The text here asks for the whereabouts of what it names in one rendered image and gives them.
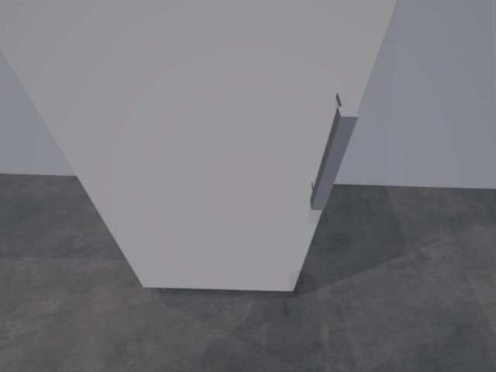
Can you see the handle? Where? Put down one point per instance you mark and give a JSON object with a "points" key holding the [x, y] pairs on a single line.
{"points": [[342, 128]]}

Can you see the fridge door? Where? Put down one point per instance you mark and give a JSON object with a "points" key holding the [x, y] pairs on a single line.
{"points": [[197, 127]]}

